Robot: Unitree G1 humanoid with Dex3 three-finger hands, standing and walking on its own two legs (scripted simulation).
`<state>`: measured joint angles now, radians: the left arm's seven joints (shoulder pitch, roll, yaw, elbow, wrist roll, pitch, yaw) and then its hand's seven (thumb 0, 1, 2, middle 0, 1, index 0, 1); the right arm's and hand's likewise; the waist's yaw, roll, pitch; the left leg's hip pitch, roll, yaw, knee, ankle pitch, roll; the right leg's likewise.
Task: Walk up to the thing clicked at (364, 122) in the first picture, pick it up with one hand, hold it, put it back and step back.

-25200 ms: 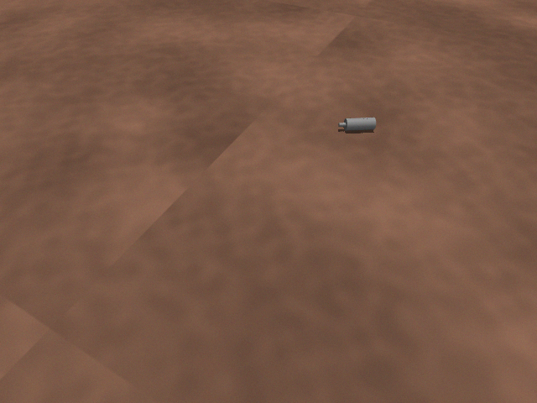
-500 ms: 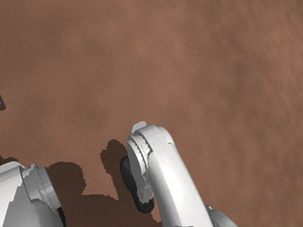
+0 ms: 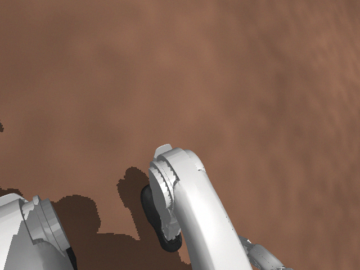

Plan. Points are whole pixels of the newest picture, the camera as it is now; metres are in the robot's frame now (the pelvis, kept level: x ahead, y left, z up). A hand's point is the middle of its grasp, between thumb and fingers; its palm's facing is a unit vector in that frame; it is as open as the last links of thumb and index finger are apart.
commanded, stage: close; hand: left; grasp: from above
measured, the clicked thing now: out of the picture +0.46 +0.35 -0.27
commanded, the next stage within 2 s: settle in 0.48 s
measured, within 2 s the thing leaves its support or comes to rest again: leaves its support in 0.90 s
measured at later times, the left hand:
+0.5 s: hand out of the picture +0.46 +0.32 -0.24, palm faces -0.43 -0.16 -0.89, open 10.7 cm
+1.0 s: hand out of the picture +0.46 +0.33 -0.21, palm faces -0.39 -0.13 -0.91, open 10.4 cm
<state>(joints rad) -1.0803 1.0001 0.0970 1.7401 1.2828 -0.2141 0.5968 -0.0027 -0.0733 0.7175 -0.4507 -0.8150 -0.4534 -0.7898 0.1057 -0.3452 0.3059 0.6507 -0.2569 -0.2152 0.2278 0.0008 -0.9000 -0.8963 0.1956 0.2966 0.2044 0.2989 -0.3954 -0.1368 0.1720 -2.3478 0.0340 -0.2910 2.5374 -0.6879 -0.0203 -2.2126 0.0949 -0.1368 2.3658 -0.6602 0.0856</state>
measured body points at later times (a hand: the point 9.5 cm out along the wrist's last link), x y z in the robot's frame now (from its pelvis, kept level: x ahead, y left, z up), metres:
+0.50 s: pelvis +0.00 +0.00 +0.00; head +0.27 +0.13 +0.34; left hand +0.47 +0.33 -0.19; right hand +0.05 -0.25 -0.05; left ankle +0.07 +0.13 -0.27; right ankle +0.12 -0.13 -0.27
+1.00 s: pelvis +0.01 +0.00 +0.01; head +0.27 +0.13 +0.35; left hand +0.48 +0.33 -0.16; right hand +0.07 -0.26 -0.06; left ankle +0.07 +0.13 -0.27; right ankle +0.12 -0.13 -0.27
